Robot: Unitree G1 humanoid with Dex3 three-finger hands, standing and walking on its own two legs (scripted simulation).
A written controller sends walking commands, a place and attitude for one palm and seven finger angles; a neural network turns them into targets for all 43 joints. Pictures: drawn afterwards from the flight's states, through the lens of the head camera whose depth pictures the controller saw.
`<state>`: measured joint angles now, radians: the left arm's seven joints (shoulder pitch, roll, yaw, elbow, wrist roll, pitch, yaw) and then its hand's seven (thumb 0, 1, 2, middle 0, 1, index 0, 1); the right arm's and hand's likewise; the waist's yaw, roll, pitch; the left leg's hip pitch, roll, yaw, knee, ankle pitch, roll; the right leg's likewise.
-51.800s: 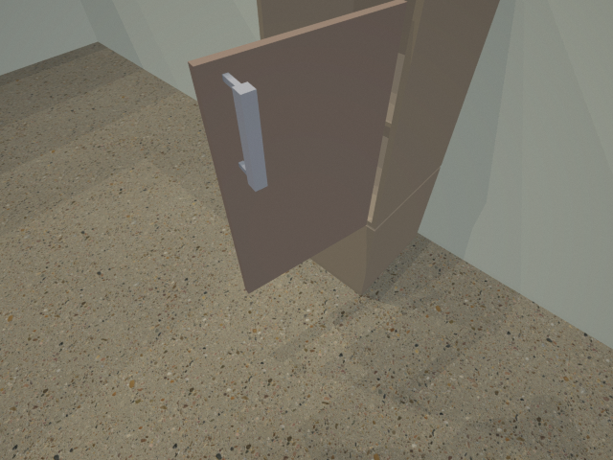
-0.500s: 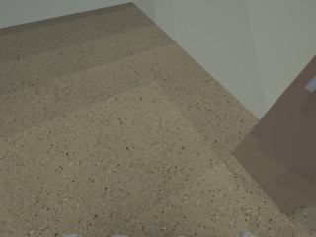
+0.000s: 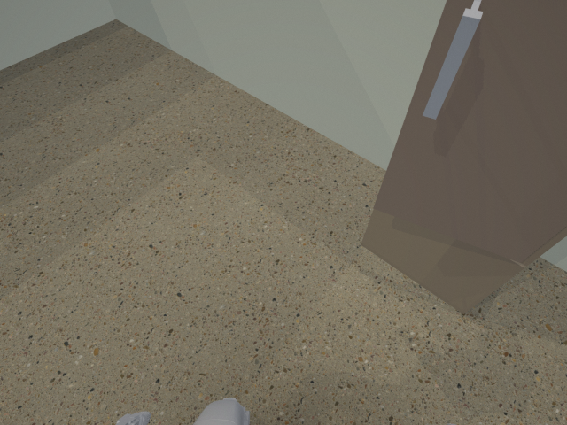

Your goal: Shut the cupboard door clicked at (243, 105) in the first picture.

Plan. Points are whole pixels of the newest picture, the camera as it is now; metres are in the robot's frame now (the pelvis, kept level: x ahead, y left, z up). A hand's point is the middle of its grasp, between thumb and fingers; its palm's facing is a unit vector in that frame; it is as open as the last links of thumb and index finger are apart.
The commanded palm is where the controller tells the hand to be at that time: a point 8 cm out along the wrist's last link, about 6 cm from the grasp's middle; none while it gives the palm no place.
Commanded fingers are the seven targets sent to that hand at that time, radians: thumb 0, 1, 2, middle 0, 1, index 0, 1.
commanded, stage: turn to face it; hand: left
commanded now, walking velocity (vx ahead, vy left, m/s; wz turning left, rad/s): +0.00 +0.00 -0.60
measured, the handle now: (451, 62) +0.65 -0.24 +0.14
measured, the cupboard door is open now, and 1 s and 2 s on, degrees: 15 15 15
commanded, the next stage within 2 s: take the last steps up to it in 0.64 s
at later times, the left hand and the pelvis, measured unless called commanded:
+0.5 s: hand (199, 380) +0.19 +0.16 -0.16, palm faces -0.26 -0.92 -0.28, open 7.4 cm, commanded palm none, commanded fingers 0.00 0.90 0.90 -0.20 -0.30 -0.20 -0.30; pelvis +0.03 -0.01 -0.01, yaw -16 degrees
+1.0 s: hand (215, 368) +0.22 +0.14 -0.17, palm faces -0.40 -0.90 -0.16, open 7.4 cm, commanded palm none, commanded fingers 0.00 0.90 0.90 -0.20 -0.30 -0.20 -0.30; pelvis +0.08 -0.02 +0.01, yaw -26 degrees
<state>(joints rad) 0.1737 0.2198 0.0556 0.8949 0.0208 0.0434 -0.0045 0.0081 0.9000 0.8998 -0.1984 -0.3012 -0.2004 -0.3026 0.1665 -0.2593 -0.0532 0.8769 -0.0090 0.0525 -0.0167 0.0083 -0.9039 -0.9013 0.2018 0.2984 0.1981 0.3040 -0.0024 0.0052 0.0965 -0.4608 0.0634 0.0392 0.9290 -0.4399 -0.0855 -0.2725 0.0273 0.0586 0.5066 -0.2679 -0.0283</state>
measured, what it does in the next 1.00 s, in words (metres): steps on the spot, turning right: left foot, then right foot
